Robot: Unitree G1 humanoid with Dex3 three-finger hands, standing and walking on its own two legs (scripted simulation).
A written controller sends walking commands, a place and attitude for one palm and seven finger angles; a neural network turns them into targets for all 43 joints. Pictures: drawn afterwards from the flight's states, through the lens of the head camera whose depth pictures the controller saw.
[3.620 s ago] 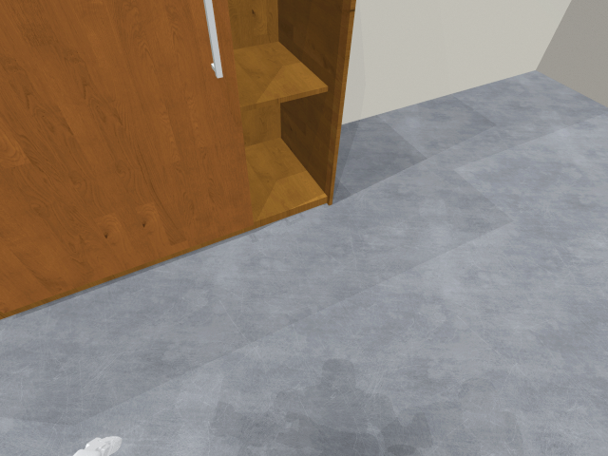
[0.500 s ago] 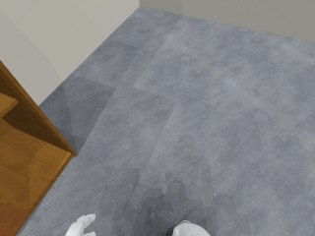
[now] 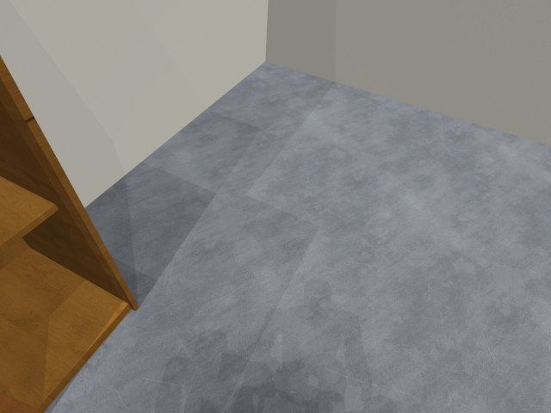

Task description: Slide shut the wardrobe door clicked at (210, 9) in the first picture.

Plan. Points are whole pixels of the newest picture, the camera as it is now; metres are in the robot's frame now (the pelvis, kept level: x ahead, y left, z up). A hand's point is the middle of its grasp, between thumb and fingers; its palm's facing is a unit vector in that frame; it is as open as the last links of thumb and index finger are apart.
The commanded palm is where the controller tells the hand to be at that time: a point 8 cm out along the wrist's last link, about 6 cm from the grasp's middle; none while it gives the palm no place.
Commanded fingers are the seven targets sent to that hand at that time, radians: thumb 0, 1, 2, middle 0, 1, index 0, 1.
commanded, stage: turn to face it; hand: left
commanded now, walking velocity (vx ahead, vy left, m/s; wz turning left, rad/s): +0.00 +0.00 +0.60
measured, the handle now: out of the picture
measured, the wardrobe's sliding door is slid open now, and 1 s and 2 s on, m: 0.38 0.38 0.38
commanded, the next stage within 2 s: take the last steps up to it in 1.72 s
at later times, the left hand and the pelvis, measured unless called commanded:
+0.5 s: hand out of the picture +0.02 +0.16 -0.13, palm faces +0.30 -0.91 -0.28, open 7.4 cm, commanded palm none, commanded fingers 0.00 0.90 0.90 -0.20 -0.30 -0.20 -0.30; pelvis -0.02 -0.06 +0.01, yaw +18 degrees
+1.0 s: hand out of the picture -0.13 +0.22 -0.16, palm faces +0.60 -0.76 -0.25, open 7.4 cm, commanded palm none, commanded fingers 0.00 0.90 0.90 -0.20 -0.30 -0.20 -0.30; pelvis -0.05 -0.01 +0.01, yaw +35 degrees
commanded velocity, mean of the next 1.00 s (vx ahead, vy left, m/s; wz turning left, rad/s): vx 0.00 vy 0.00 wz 0.60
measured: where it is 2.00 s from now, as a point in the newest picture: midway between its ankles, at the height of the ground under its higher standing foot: outside the picture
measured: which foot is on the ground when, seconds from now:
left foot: down 0.00-0.30, up 0.32-0.74, down 0.76-1.00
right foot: up 0.00-0.28, down 0.30-0.76, up 0.78-1.00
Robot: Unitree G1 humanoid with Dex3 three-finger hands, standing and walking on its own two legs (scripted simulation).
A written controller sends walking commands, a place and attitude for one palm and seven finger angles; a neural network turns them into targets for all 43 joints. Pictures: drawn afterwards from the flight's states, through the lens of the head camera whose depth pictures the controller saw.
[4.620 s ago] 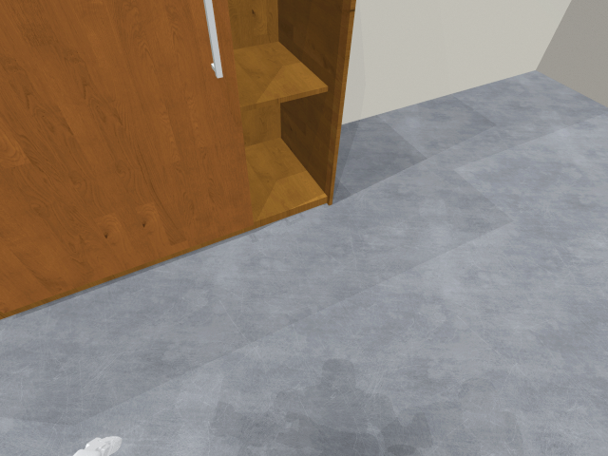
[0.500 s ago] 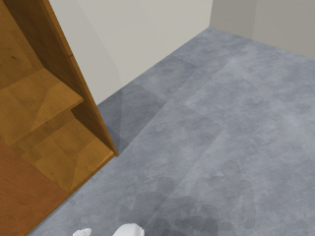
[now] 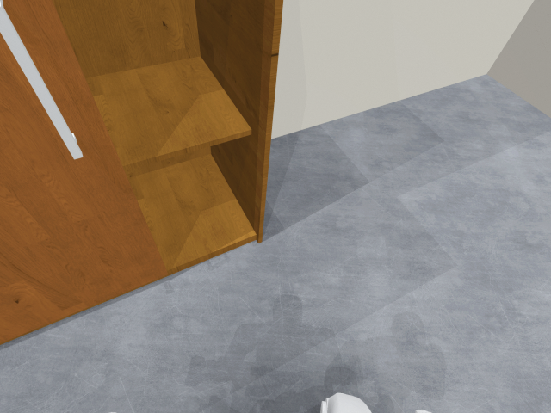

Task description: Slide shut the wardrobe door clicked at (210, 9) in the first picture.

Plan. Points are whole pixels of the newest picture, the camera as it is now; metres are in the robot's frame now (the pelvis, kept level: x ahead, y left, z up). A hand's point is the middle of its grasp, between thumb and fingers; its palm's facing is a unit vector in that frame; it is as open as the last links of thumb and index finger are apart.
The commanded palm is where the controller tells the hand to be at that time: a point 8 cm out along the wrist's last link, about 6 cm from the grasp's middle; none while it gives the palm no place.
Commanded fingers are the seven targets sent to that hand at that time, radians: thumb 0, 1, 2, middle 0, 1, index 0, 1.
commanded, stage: turn to face it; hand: left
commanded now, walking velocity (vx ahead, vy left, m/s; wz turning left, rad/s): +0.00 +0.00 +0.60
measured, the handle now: (42, 88) +0.55 +0.44 +0.11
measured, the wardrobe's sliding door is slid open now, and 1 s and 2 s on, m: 0.38 0.38 0.38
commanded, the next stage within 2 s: take the last steps up to it in 0.72 s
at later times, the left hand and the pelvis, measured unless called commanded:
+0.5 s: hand out of the picture +0.06 +0.16 -0.13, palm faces +0.29 -0.91 -0.28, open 7.4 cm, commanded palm none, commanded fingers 0.00 0.90 0.90 -0.20 -0.30 -0.20 -0.30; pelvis +0.00 -0.05 +0.00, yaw +19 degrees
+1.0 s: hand out of the picture -0.12 +0.20 -0.18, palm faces +0.51 -0.84 -0.20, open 7.4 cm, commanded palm none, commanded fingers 0.00 0.90 0.90 -0.20 -0.30 -0.20 -0.30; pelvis -0.02 +0.01 +0.00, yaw +27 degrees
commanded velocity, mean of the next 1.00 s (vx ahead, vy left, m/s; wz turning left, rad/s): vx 0.06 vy -0.01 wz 0.37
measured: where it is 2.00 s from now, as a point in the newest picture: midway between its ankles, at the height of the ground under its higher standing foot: (245, 408)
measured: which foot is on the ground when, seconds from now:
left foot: down 0.00-0.30, up 0.32-0.74, down 0.76-1.00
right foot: up 0.00-0.28, down 0.30-0.78, up 0.80-1.00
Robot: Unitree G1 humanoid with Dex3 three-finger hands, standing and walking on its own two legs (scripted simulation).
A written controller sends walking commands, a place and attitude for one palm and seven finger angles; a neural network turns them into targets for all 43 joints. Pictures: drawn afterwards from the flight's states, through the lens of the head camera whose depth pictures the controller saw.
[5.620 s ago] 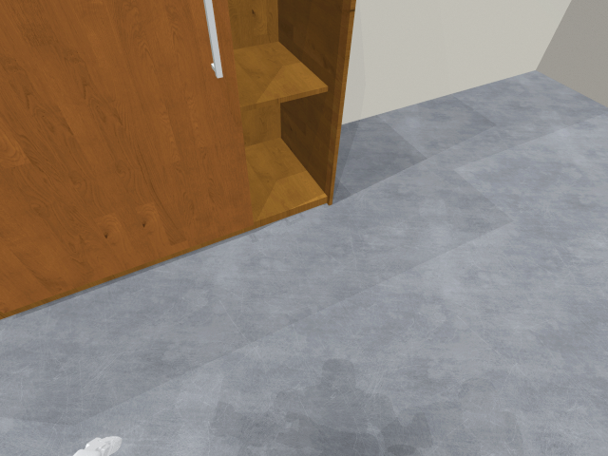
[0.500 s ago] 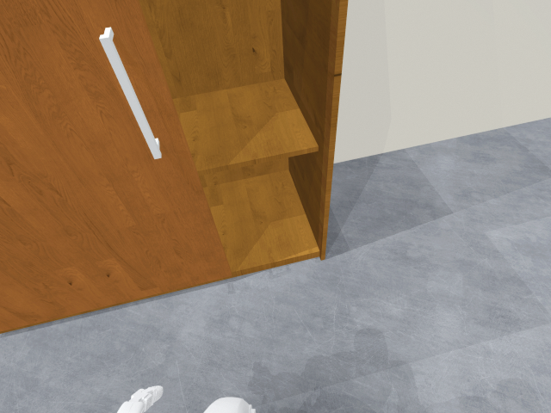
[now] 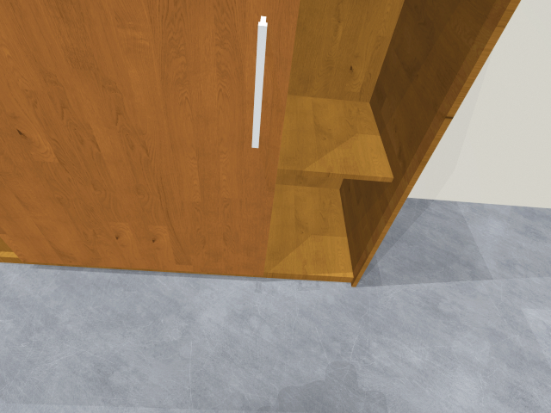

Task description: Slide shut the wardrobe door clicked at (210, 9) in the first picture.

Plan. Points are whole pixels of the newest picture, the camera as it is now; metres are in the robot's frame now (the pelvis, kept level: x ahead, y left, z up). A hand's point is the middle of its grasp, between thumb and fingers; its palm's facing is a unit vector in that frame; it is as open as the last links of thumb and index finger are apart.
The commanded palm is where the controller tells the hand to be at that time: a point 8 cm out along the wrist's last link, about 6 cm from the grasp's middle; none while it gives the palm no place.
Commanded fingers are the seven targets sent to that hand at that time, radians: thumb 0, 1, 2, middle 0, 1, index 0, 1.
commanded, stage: take the last steps up to it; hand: left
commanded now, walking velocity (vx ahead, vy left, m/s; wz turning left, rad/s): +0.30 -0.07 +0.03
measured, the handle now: (258, 89) +0.70 +0.12 +0.11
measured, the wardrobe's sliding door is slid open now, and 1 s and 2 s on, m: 0.38 0.38 0.38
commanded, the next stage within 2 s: come to a stop and stand still in 0.66 s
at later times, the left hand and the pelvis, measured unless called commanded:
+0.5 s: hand (223, 374) +0.21 +0.10 -0.17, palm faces +0.01 -0.98 -0.21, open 7.4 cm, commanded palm none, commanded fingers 0.00 0.90 0.90 -0.20 -0.30 -0.20 -0.30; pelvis +0.11 -0.08 -0.02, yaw +2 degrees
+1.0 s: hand out of the picture +0.15 +0.04 -0.19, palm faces +0.16 -0.98 -0.13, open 7.4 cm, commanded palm none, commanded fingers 0.00 0.90 0.90 -0.20 -0.30 -0.20 -0.30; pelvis +0.24 -0.09 -0.01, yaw +2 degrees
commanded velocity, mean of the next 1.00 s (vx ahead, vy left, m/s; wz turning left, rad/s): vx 0.10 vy -0.03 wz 0.03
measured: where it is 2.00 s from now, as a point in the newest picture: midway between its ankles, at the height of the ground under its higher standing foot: outside the picture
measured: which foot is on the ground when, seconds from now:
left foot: down 0.00-0.44, up 0.46-0.92, down 0.94-1.00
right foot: up 0.00-0.40, down 0.42-1.00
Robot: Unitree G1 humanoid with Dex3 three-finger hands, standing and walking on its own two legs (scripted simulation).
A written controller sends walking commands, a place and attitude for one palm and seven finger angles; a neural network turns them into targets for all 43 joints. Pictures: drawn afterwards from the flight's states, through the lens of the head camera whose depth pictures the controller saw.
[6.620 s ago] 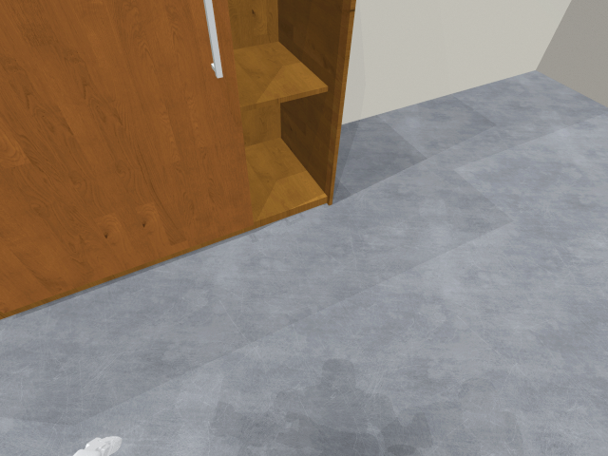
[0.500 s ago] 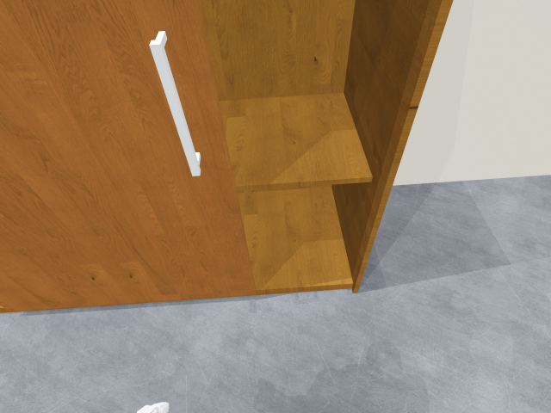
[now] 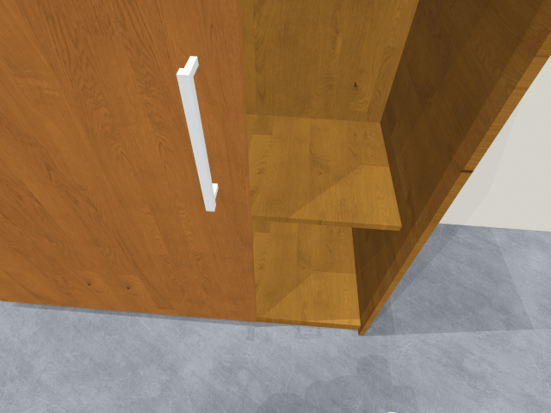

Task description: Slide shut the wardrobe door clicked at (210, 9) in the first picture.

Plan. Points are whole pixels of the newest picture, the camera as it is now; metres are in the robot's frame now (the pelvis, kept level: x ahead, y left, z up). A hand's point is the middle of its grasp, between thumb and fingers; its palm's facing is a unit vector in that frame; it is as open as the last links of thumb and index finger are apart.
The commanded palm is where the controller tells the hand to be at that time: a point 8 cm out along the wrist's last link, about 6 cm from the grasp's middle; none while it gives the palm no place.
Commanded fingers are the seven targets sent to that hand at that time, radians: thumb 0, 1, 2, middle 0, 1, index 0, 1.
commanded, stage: come to a stop and stand still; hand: left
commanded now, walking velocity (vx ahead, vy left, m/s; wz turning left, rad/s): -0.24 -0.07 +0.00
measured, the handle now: (202, 145) +0.47 +0.18 +0.12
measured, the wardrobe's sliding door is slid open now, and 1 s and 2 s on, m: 0.38 0.38 0.38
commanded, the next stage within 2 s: look again from close up in 1.26 s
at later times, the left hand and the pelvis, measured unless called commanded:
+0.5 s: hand out of the picture +0.00 +0.14 -0.15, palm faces +0.05 -0.97 -0.24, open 7.4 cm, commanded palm none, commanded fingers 0.00 0.90 0.90 -0.20 -0.30 -0.20 -0.30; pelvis -0.04 -0.05 +0.01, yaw +0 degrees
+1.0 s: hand out of the picture -0.06 +0.17 -0.17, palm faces +0.07 -0.98 -0.17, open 7.4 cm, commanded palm none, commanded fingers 0.00 0.90 0.90 -0.20 -0.30 -0.20 -0.30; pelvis -0.05 +0.01 +0.01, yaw +0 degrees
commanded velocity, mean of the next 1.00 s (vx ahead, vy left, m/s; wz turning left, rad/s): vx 0.02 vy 0.04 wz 0.00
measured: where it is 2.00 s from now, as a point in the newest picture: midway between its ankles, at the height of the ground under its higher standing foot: outside the picture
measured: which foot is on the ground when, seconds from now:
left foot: down 0.00-0.26, up 0.28-0.62, down 0.64-1.00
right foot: down 0.00-0.00, up 0.02-0.24, down 0.26-1.00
